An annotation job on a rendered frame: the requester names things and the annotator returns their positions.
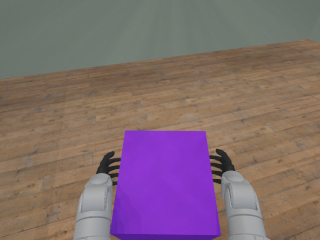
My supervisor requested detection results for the robot right hand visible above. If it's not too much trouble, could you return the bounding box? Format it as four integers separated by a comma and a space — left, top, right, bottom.
209, 149, 235, 184

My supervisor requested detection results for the robot left hand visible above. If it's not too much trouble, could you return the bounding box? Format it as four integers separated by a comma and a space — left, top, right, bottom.
96, 151, 121, 186

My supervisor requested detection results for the robot left forearm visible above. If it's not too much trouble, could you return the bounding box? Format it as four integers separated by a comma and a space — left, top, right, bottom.
73, 173, 113, 240

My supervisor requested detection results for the carton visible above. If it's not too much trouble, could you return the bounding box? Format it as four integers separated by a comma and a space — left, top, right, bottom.
110, 130, 221, 240

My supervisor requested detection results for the robot right forearm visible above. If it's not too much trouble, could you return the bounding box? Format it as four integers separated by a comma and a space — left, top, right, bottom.
221, 170, 270, 240

